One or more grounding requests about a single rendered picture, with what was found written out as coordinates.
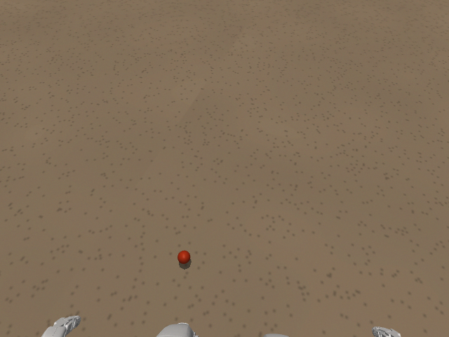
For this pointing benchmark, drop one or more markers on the left robot hand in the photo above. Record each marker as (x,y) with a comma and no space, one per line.
(62,327)

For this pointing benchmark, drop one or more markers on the ball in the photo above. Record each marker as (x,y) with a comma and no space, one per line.
(183,257)

